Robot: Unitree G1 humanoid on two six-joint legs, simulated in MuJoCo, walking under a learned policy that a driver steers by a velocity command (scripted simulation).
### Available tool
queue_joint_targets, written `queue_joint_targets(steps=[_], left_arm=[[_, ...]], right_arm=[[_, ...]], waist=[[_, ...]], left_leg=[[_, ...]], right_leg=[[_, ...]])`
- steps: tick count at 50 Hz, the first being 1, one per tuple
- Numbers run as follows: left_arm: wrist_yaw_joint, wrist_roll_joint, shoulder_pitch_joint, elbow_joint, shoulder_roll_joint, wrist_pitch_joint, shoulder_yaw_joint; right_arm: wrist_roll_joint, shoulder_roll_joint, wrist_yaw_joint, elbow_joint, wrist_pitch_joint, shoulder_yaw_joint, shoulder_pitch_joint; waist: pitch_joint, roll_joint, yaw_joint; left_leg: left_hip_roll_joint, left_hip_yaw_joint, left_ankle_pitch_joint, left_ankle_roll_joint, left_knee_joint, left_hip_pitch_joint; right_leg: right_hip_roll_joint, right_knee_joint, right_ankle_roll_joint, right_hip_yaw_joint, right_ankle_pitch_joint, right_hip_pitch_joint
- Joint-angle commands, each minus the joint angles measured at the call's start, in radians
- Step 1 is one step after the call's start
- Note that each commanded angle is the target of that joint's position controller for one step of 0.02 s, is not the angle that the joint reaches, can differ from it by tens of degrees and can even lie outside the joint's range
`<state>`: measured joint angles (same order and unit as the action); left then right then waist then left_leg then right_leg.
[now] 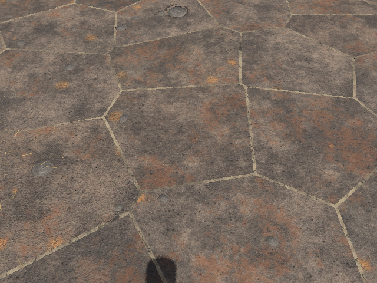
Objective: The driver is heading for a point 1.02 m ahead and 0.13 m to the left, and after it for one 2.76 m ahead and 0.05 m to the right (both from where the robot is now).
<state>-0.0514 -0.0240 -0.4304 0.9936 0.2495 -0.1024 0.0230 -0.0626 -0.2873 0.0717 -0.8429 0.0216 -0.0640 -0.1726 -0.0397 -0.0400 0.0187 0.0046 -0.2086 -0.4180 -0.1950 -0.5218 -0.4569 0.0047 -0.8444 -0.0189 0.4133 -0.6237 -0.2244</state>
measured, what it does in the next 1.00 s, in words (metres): goes down, turning left: left foot 0.15 m lower, then right foot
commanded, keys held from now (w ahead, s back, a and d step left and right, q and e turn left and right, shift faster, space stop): w+q+shift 0.34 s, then w+shift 0.30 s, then w+e+shift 0.36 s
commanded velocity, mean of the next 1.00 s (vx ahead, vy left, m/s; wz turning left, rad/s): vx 1.00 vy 0.00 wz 0.35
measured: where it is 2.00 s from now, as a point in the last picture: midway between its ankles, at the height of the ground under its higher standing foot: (143, 81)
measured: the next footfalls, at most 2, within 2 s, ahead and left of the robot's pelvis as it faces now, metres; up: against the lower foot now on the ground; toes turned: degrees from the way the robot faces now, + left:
left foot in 0.02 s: +0.16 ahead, +0.00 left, -0.15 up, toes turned +6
right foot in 0.36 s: +0.57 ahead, -0.14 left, -0.15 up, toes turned +25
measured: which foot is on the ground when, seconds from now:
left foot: up 0.00-0.00, down 0.02-0.36, up 0.38-0.74, down 0.76-1.00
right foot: down 0.00-0.02, up 0.04-0.34, down 0.36-0.76, up 0.78-1.00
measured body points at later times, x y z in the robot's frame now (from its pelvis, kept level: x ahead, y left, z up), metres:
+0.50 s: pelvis +0.45 -0.03 -0.06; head +0.46 -0.03 +0.39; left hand +0.40 +0.26 -0.18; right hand +0.70 -0.24 -0.16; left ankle +0.34 +0.04 -0.68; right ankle +0.53 -0.16 -0.79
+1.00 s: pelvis +0.84 +0.19 -0.05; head +0.85 +0.21 +0.40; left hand +0.83 +0.49 -0.17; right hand +0.95 -0.06 -0.17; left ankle +0.75 +0.24 -0.79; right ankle +0.92 +0.07 -0.69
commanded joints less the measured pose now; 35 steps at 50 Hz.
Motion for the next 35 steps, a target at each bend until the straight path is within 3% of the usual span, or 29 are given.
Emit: queue_joint_targets(steps=[1, 2, 3, 4, 5, 6, 7, 8, 10, 12, 13, 15, 16, 17, 18, 19, 20, 21, 22, 23, 24, 26, 29, 32, 34, 35], left_arm=[[0.004, 0.018, 0.223, -0.079, 0.171, 0.026, 0.049], [0.026, -0.004, 0.329, -0.138, 0.085, 0.027, 0.028], [0.02, -0.012, 0.26, -0.241, 0.038, 0.011, 0.001], [0.027, -0.021, 0.248, -0.261, 0.054, 0.0, -0.013], [0.035, -0.043, 0.279, -0.264, 0.093, -0.015, -0.013], [0.042, -0.042, 0.286, -0.297, 0.113, -0.028, -0.007], [0.041, -0.055, 0.346, -0.267, 0.188, -0.012, 0.014], [0.051, -0.055, 0.384, -0.292, 0.169, 0.014, 0.01], [0.054, -0.039, 0.45, -0.318, 0.126, 0.03, -0.007], [0.064, -0.002, 0.43, -0.314, 0.084, 0.028, -0.016], [0.064, 0.011, 0.413, -0.313, 0.089, 0.025, -0.012], [0.054, 0.014, 0.358, -0.304, 0.113, 0.017, 0.001], [0.043, 0.013, 0.233, -0.271, 0.134, 0.015, 0.016], [0.03, 0.007, 0.035, -0.227, 0.177, 0.014, 0.041], [0.014, -0.021, -0.194, -0.186, 0.267, 0.011, 0.071], [0.016, -0.035, -0.141, -0.184, 0.3, 0.016, 0.073], [0.028, -0.032, 0.039, -0.209, 0.261, 0.021, 0.075], [0.038, -0.03, 0.151, -0.237, 0.16, 0.025, 0.062], [0.045, -0.033, 0.164, -0.219, 0.111, 0.025, 0.054], [0.049, -0.032, 0.131, -0.185, 0.081, 0.018, 0.042], [0.049, -0.029, 0.098, -0.15, 0.073, 0.007, 0.038], [0.055, -0.01, 0.058, -0.11, 0.072, -0.016, 0.037], [0.057, -0.005, 0.072, -0.111, 0.121, -0.034, 0.046], [0.061, 0.011, 0.035, -0.1, 0.14, -0.036, 0.045], [0.068, 0.017, -0.028, -0.072, 0.168, -0.028, 0.048], [0.067, 0.017, -0.043, -0.066, 0.188, -0.024, 0.05]], right_arm=[[0.015, -0.166, -0.041, -0.157, -0.015, -0.079, -0.56], [0.037, -0.225, -0.05, -0.19, -0.011, -0.09, -0.586], [0.037, -0.261, -0.053, -0.196, 0.005, -0.075, -0.547], [0.03, -0.2, -0.053, -0.171, 0.007, -0.063, -0.551], [0.033, -0.177, -0.054, -0.15, 0.009, -0.057, -0.5], [0.027, -0.243, -0.083, -0.105, 0.02, -0.072, -0.341], [0.024, -0.179, -0.098, -0.08, 0.043, -0.053, -0.251], [0.038, -0.173, -0.099, -0.061, 0.055, -0.041, -0.186], [0.035, -0.18, -0.09, -0.043, 0.078, -0.042, -0.165], [0.042, -0.187, -0.067, -0.041, 0.083, -0.052, -0.16], [0.051, -0.192, -0.057, -0.04, 0.081, -0.057, -0.164], [0.064, -0.194, -0.047, -0.041, 0.072, -0.064, -0.188], [0.061, -0.211, -0.045, -0.039, 0.07, -0.069, -0.177], [0.056, -0.223, -0.043, -0.032, 0.073, -0.069, -0.135], [0.055, -0.106, -0.047, 0.008, 0.087, -0.038, -0.068], [0.074, 0.008, -0.048, 0.078, 0.094, -0.006, -0.122], [0.063, -0.007, -0.052, 0.076, 0.081, 0.008, -0.191], [0.039, -0.034, -0.047, 0.054, 0.061, 0.008, -0.163], [0.028, -0.029, -0.036, 0.063, 0.052, 0.009, -0.119], [0.016, -0.017, -0.024, 0.09, 0.046, 0.011, -0.059], [0.012, 0.002, -0.009, 0.112, 0.039, 0.019, -0.044], [0.013, 0.006, -0.002, 0.154, 0.028, 0.029, 0.02], [0.017, -0.048, 0.002, 0.222, 0.031, 0.035, 0.149], [0.024, -0.038, 0.023, 0.256, 0.032, 0.057, 0.252], [0.021, -0.041, 0.019, 0.265, 0.037, 0.064, 0.283], [0.016, -0.053, 0.01, 0.258, 0.04, 0.059, 0.269]], waist=[[0.052, -0.063, 0.317], [-0.074, -0.255, 0.302], [0.006, -0.236, 0.13], [0.157, 0.005, 0.123], [0.105, 0.159, 0.095], [0.093, -0.005, 0.019], [-0.025, 0.148, -0.021], [-0.098, 0.175, -0.065], [-0.154, 0.178, -0.058], [-0.079, 0.085, -0.03], [-0.054, 0.058, -0.018], [-0.003, 0.051, -0.021], [0.074, 0.065, -0.088], [0.176, 0.075, -0.215], [0.295, 0.181, -0.315], [0.325, 0.462, -0.173], [0.211, 0.408, -0.065], [0.09, 0.224, -0.05], [0.006, 0.132, -0.044], [-0.01, 0.119, -0.04], [-0.023, 0.147, -0.023], [-0.024, 0.144, -0.018], [-0.05, 0.101, -0.005], [-0.067, 0.072, -0.028], [-0.089, 0.096, -0.031], [-0.064, 0.103, -0.019]], left_leg=[[-0.025, 0.123, 0.069, -0.141, 0.147, 0.574], [-0.037, 0.151, -0.056, -0.152, 0.047, 0.741], [-0.141, 0.409, -0.514, -0.204, -0.162, 0.949], [-0.221, 0.646, -0.115, -0.29, -0.077, 1.056], [-0.228, 0.744, 0.202, -0.257, 0.063, 0.917], [-0.347, 0.991, 0.636, -0.292, 0.201, 0.783], [-0.344, 1.005, 0.613, -0.268, 0.25, 0.556], [-0.273, 0.916, 0.624, -0.247, 0.306, 0.283], [-0.163, 0.751, 0.498, -0.204, 0.324, -0.031], [-0.051, 0.606, 0.434, -0.125, 0.282, -0.102], [-0.025, 0.576, 0.393, -0.095, 0.247, -0.063], [0.001, 0.567, 0.243, -0.042, 0.117, 0.059], [0.036, 0.542, 0.131, -0.01, -0.055, 0.105], [0.075, 0.504, 0.056, 0.02, -0.316, 0.078], [0.134, 0.444, 0.332, 0.046, -0.697, -0.055], [0.188, 0.376, 0.876, 0.056, -0.916, -0.244], [0.106, 0.358, 0.818, 0.045, -0.978, -0.357], [0.029, 0.326, 0.746, 0.05, -0.946, -0.375], [0.001, 0.317, 0.719, 0.059, -0.885, -0.344], [-0.02, 0.333, 0.716, 0.063, -0.838, -0.306], [-0.031, 0.356, 0.708, 0.071, -0.796, -0.295], [-0.028, 0.367, 0.663, 0.084, -0.739, -0.33], [-0.034, 0.336, 0.548, 0.111, -0.512, -0.325], [-0.031, 0.179, 0.424, 0.102, -0.239, -0.115], [-0.044, 0.143, 0.438, 0.08, -0.149, -0.044], [-0.021, 0.139, 0.473, 0.072, -0.108, -0.003]], right_leg=[[-0.09, -0.854, 0.052, -0.136, 0.879, 0.399], [0.05, -1.164, 0.061, -0.172, -0.05, 0.847], [0.018, -1.118, 0.029, -0.318, -0.019, 1.154], [-0.029, -1.033, 0.034, -0.434, 0.036, 1.256], [-0.065, -0.888, 0.046, -0.465, 0.087, 1.252], [-0.087, -0.72, 0.03, -0.566, 0.17, 1.28], [-0.143, -0.604, -0.023, -0.604, 0.208, 1.199], [-0.153, -0.406, -0.067, -0.582, 0.237, 1.033], [-0.164, -0.117, -0.095, -0.517, 0.363, 0.76], [-0.101, 0.045, -0.063, -0.448, 0.551, 0.505], [-0.08, 0.093, -0.046, -0.428, 0.607, 0.464], [-0.028, 0.198, -0.027, -0.418, 0.601, 0.388], [0.022, 0.237, -0.02, -0.404, 0.536, 0.262], [0.019, 0.237, -0.015, -0.398, 0.449, 0.077], [-0.178, 0.285, 0.019, -0.615, 0.161, -0.101], [-0.405, 0.585, 0.073, -1.215, -0.083, -0.099], [-0.426, 0.679, 0.152, -1.393, -0.357, 0.019], [-0.387, 0.637, 0.172, -1.216, -0.339, 0.145], [-0.332, 0.619, 0.162, -1.045, -0.158, 0.268], [-0.281, 0.624, 0.143, -0.915, -0.027, 0.339], [-0.26, 0.628, 0.14, -0.837, 0.057, 0.373], [-0.245, 0.664, 0.141, -0.739, 0.212, 0.371], [-0.239, 0.759, 0.16, -0.582, 0.369, 0.398], [-0.202, 0.882, 0.148, -0.417, 0.526, 0.453], [-0.235, 0.855, 0.157, -0.419, 0.763, 0.384], [-0.236, 0.782, 0.152, -0.405, 0.982, 0.314]])
Keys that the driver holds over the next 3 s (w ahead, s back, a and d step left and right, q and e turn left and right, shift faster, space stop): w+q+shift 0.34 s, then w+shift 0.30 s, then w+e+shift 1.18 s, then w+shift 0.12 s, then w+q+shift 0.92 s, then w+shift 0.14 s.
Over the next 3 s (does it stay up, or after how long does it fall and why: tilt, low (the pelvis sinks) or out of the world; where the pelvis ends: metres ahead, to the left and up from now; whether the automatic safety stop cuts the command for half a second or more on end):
stays up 2.58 -0.08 -0.08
